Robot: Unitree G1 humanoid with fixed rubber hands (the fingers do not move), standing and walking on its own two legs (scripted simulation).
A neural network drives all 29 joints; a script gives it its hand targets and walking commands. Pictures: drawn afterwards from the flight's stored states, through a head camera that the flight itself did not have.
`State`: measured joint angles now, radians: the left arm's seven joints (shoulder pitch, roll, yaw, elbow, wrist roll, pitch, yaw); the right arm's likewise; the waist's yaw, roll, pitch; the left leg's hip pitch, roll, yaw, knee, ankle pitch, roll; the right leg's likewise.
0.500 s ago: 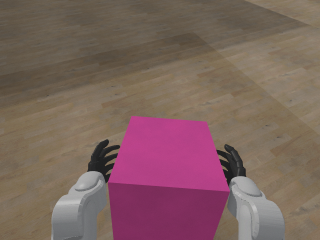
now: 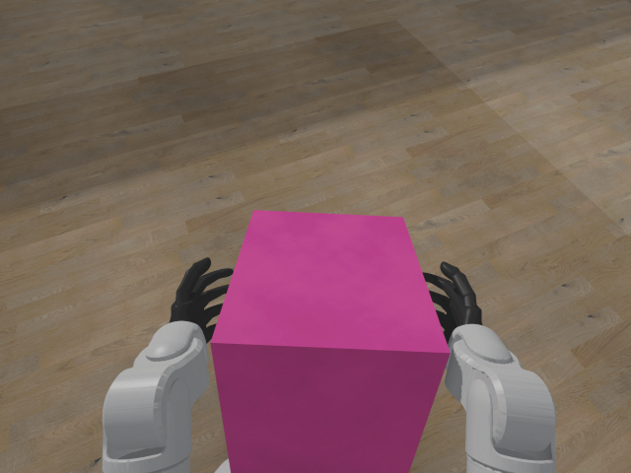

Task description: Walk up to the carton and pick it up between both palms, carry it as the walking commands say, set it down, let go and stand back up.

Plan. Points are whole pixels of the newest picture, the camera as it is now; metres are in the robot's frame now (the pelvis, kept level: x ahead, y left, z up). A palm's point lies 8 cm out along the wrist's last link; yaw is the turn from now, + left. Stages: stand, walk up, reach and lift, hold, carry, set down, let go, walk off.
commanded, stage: carry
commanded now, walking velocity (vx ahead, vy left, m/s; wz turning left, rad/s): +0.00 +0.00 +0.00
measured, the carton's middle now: (323, 342) +0.28 +0.01 -0.02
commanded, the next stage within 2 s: none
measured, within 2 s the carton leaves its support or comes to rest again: neither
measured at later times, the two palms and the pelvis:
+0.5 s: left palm (249, 168) +0.48 +0.12 +0.08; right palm (471, 189) +0.46 -0.18 +0.08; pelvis +0.24 -0.02 -0.01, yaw +0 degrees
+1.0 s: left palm (275, 76) +0.77 +0.12 +0.02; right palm (434, 72) +0.77 -0.18 +0.05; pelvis +0.51 -0.03 -0.04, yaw +2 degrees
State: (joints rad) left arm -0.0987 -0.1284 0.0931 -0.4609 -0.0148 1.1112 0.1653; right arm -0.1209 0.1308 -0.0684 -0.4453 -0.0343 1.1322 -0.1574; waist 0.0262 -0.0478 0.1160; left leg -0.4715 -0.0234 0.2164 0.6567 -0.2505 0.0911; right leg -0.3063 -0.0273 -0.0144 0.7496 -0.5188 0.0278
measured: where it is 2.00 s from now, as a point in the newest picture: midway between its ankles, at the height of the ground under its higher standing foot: (342, 166)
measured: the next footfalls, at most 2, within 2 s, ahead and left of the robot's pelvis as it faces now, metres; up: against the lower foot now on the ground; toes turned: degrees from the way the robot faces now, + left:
right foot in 0.40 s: +0.15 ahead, -0.10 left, +0.00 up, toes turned -11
left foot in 0.60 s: +0.29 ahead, +0.05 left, +0.00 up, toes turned +3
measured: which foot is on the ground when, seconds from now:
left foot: down 0.00-0.46, up 0.48-0.58, down 0.60-0.86, up 0.88-1.00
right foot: down 0.00-0.26, up 0.28-0.38, down 0.40-0.64, up 0.66-0.78, down 0.80-1.00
